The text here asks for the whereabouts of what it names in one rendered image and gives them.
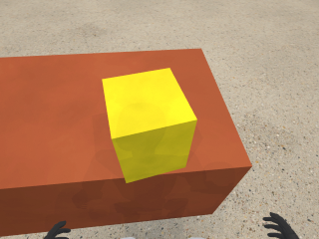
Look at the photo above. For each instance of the carton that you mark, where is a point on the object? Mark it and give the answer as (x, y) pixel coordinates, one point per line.
(151, 123)

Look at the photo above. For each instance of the robot left hand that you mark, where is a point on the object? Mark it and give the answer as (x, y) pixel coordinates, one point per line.
(56, 230)

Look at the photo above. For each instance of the robot right hand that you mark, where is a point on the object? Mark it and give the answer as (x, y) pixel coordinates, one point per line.
(286, 231)

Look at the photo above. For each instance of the pedestal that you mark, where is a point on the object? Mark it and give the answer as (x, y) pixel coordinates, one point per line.
(57, 158)

